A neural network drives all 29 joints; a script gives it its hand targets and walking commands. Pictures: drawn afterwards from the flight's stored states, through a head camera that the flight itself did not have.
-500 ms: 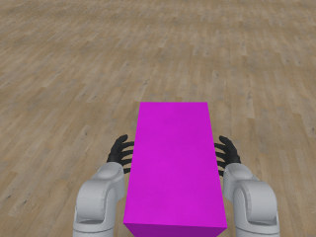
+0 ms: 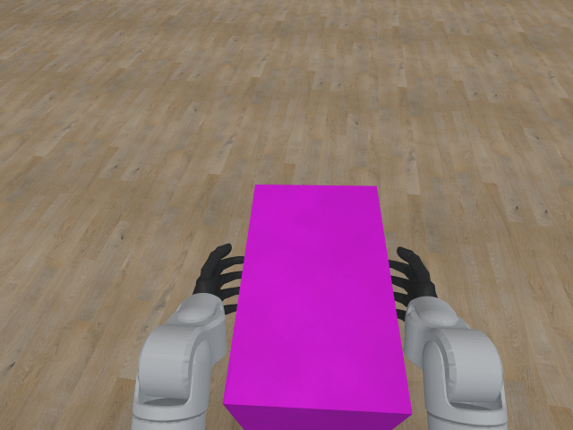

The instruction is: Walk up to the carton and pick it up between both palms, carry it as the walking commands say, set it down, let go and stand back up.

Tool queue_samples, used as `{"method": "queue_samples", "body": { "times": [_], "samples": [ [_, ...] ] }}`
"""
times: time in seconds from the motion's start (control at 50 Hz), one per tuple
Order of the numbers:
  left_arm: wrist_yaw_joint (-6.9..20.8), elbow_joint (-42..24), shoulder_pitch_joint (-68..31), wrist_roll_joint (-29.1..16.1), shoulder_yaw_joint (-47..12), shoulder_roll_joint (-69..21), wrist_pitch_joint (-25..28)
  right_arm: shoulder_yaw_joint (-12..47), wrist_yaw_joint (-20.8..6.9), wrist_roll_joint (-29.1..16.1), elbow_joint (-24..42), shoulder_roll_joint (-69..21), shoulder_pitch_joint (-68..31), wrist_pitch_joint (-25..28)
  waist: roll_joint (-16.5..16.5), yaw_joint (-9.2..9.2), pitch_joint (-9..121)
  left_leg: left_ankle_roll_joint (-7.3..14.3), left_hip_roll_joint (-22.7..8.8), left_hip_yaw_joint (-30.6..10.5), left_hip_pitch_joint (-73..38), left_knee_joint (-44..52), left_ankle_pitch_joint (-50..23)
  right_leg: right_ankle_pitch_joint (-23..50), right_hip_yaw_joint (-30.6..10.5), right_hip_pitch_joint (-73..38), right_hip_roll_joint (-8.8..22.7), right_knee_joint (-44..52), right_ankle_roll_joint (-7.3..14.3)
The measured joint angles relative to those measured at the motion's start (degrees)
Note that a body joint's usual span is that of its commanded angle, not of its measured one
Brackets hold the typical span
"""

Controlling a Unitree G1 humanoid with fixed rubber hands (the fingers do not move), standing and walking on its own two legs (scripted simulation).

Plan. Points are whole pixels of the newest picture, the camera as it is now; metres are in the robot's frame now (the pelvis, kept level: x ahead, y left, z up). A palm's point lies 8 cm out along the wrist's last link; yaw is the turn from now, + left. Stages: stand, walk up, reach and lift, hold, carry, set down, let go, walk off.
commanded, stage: carry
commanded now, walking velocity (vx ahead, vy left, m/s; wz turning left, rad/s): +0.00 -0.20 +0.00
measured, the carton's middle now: (312, 318) +0.28 -0.01 +0.01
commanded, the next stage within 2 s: none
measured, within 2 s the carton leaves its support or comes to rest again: neither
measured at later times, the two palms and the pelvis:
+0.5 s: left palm (259, 350) +0.21 +0.05 +0.09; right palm (498, 367) +0.19 -0.20 +0.08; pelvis -0.06 -0.05 +0.00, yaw -3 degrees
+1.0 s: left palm (299, 410) +0.15 +0.01 +0.09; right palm out of the picture +0.13 -0.25 +0.08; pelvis -0.12 -0.09 +0.00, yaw -5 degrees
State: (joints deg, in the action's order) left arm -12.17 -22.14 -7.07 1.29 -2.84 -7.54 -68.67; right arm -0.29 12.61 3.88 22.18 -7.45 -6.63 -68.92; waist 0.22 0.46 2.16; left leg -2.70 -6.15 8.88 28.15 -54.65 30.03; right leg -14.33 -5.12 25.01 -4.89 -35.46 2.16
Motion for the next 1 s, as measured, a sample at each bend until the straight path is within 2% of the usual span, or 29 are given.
{"method": "queue_samples", "body": {
  "times": [0.04, 0.08, 0.1, 0.12, 0.14, 0.18, 0.24, 0.3, 0.34, 0.36, 0.4, 0.46, 0.52, 0.58, 0.64, 0.66, 0.68, 0.7, 0.74, 0.8, 0.88, 0.92, 0.96, 1.0],
  "samples": [
    [0.0, -0.03, -0.08, 0.0, 0.0, -0.01, 0.05, -0.01, 0.02, 0.0, 0.1, 0.01, 0.0, 0.08, -0.03, 0.02, 0.28, 0.0, 1.46, -0.05, -0.75, 2.33, 0.03, 0.56, 0.03, 0.89, -0.02, 0.0, 0.0],
    [0.0, -0.04, -0.08, 0.0, 0.0, -0.02, 0.05, -0.01, 0.02, 0.0, 0.13, 0.01, 0.0, 0.08, -0.07, 0.06, 0.79, 0.0, 2.47, -0.13, -3.23, 8.67, -0.3, 1.08, 0.08, 1.76, -0.19, -0.1, -0.01],
    [0.0, -0.07, -0.08, 0.0, -0.01, -0.01, 0.05, -0.01, 0.02, 0.0, 0.15, 0.0, -0.01, 0.1, -0.08, 0.08, 1.2, 0.01, 2.5, -0.19, -5.15, 13.17, -1.88, 1.21, 0.13, 2.36, -0.47, -0.45, -0.06],
    [0.0, -0.09, -0.23, 0.0, 0.01, 0.0, 0.08, -0.04, 0.02, 0.0, 0.21, -0.01, -0.02, 0.2, 0.12, 0.03, 1.47, 0.44, 2.41, -0.12, -6.15, 16.67, -7.07, 1.19, 0.17, 3.07, -0.68, -1.18, -0.19],
    [0.0, -0.08, -0.22, 0.0, 0.01, 0.02, 0.18, -0.04, 0.01, -0.01, 0.18, -0.04, 0.0, 0.35, 0.43, 0.0, 1.22, 1.67, 2.45, -0.07, -6.01, 16.78, -10.41, 0.06, 0.19, 3.45, -0.67, -2.37, -0.3],
    [0.0, -0.09, 0.31, 0.0, 0.01, 0.04, 0.21, 0.11, 0.01, -0.01, 0.01, -0.03, 0.02, 0.1, 0.39, 0.04, 0.91, 3.37, 2.11, -0.13, -5.95, 16.16, -10.87, -5.97, 0.24, 4.99, -0.66, -9.07, -0.69],
    [0.01, -0.45, 0.77, 0.0, 0.01, 0.1, 0.19, 0.31, 0.0, -0.01, -0.04, -0.05, 0.01, -0.06, 0.47, 0.0, 1.12, 3.55, 0.95, -0.08, -5.91, 16.89, -10.91, -7.79, 0.15, 5.63, -0.01, -14.41, -1.14],
    [-0.04, -0.53, 0.66, 0.0, 0.02, 0.1, 0.17, 0.31, -0.03, 0.0, -0.04, -0.06, 0.01, 0.1, 0.53, -0.03, 1.44, 2.81, -0.21, -0.04, -5.29, 16.93, -11.6, -7.86, 0.12, 2.84, 0.95, -11.62, -1.18],
    [-0.05, -0.56, 0.66, 0.0, 0.02, 0.11, 0.16, 0.32, -0.04, 0.0, -0.04, -0.07, 0.01, 0.09, 0.57, -0.07, 1.97, 2.02, -1.01, 0.02, -4.47, 16.36, -11.78, -7.64, 0.08, -0.8, 1.06, -5.17, -1.18],
    [-0.06, -0.54, 0.65, 0.0, 0.02, 0.1, 0.17, 0.31, -0.04, 0.0, -0.04, -0.05, -0.02, 0.09, 0.41, -0.04, 2.27, 1.53, -1.48, -0.02, -3.85, 15.7, -11.68, -5.61, 0.13, -2.44, 0.92, -1.18, -1.18],
    [-0.06, -0.5, 0.67, 0.0, 0.01, 0.04, -0.03, 0.3, -0.1, -0.01, -0.05, 0.0, 0.19, 0.03, -0.59, 0.0, 1.72, 1.26, -2.67, -0.07, -3.51, 14.3, -10.47, -2.79, 0.3, -2.43, -0.29, -0.43, -0.78],
    [-0.06, -0.51, 0.59, 0.0, -0.01, 0.05, -0.28, 0.32, -0.13, 0.0, 0.07, 0.0, 0.31, -0.11, -0.33, -0.04, 1.37, 1.26, -1.84, 0.03, -0.8, 4.92, -1.99, -1.7, 0.24, -2.12, -0.23, 0.34, 0.19],
    [-0.06, -0.52, 0.45, 0.0, -0.01, 0.03, -0.29, 0.31, -0.05, 0.0, 0.21, 0.01, 0.26, -0.13, -0.4, -0.01, 1.09, 1.26, -0.34, -0.04, 0.21, 0.48, -1.38, -0.69, 0.29, -1.67, -0.26, 0.9, 0.62],
    [-0.06, -0.52, 0.4, 0.0, -0.01, 0.02, -0.29, 0.31, -0.02, -0.01, 0.28, 0.02, 0.25, -0.14, -0.43, 0.02, 1.26, 1.26, 1.25, -0.08, -0.51, 2.0, -1.35, 0.03, 0.32, -0.61, -0.27, 0.91, 0.64],
    [-0.07, -0.52, 0.4, 0.0, -0.01, 0.02, -0.29, 0.31, -0.02, -0.01, 0.31, 0.02, 0.25, -0.15, -0.46, 0.06, 1.68, 1.27, 2.34, -0.18, -4.03, 10.26, -1.72, 0.66, 0.42, 0.55, -0.39, 0.65, 0.58],
    [-0.07, -0.53, 0.4, 0.0, -0.01, 0.02, -0.29, 0.31, -0.02, -0.01, 0.32, 0.02, 0.24, -0.15, -0.48, 0.08, 2.01, 1.27, 2.26, -0.23, -5.95, 14.65, -3.5, 0.68, 0.52, 1.17, -0.6, 0.15, 0.45],
    [-0.06, -0.55, 0.26, -0.01, 0.0, 0.03, -0.26, 0.28, -0.01, -0.01, 0.38, 0.01, 0.21, -0.06, -0.29, 0.03, 2.22, 1.44, 2.11, -0.16, -6.91, 18.05, -8.87, 0.53, 0.62, 1.96, -0.73, -0.76, 0.26],
    [-0.06, -0.53, 0.3, -0.01, 0.01, 0.06, -0.11, 0.3, 0.0, -0.01, 0.35, -0.02, 0.22, 0.08, 0.0, 0.0, 1.92, 2.11, 2.13, -0.1, -6.67, 17.92, -11.73, -0.67, 0.61, 2.44, -0.7, -2.1, 0.06],
    [-0.04, -0.52, 0.88, -0.01, 0.01, 0.08, -0.07, 0.46, 0.01, -0.02, 0.14, -0.01, 0.26, -0.18, -0.01, 0.03, 1.47, 3.13, 1.9, -0.15, -6.55, 17.23, -11.45, -6.49, 0.64, 3.87, -0.69, -8.06, -0.53],
    [-0.01, -0.81, 1.28, -0.01, 0.01, 0.13, -0.09, 0.63, 0.02, -0.01, 0.09, -0.04, 0.25, -0.34, 0.06, -0.01, 1.52, 3.23, 1.07, -0.1, -6.35, 18.0, -11.34, -8.07, 0.55, 4.15, -0.02, -11.35, -0.9],
    [-0.04, -0.9, 1.18, -0.01, 0.02, 0.14, -0.11, 0.64, 0.01, -0.01, 0.1, -0.05, 0.24, -0.2, 0.15, -0.07, 2.03, 2.32, -0.14, -0.02, -5.17, 17.63, -12.02, -7.8, 0.5, -0.6, 0.69, -4.36, -0.91],
    [-0.05, -0.86, 1.17, -0.01, 0.01, 0.1, -0.09, 0.62, 0.0, -0.01, 0.1, 0.0, 0.24, -0.19, -0.49, 0.01, 2.07, 1.67, -1.17, -0.13, -4.48, 16.79, -11.98, -2.24, 0.74, -2.32, 0.08, 0.52, -0.73],
    [-0.05, -0.85, 1.16, -0.02, 0.01, 0.09, -0.28, 0.63, -0.06, -0.01, 0.11, 0.01, 0.45, -0.2, -0.67, -0.03, 1.72, 1.64, -1.63, -0.02, -3.66, 13.66, -7.92, -1.2, 0.79, -2.17, -0.49, 0.54, 0.06],
    [-0.05, -0.86, 1.07, -0.02, 0.01, 0.09, -0.29, 0.64, -0.04, -0.01, 0.22, 0.0, 0.44, -0.22, -0.48, -0.05, 1.59, 1.64, -1.31, 0.01, -1.53, 6.62, -2.45, -0.94, 0.78, -2.03, -0.46, 1.17, 0.75]
  ]
}}
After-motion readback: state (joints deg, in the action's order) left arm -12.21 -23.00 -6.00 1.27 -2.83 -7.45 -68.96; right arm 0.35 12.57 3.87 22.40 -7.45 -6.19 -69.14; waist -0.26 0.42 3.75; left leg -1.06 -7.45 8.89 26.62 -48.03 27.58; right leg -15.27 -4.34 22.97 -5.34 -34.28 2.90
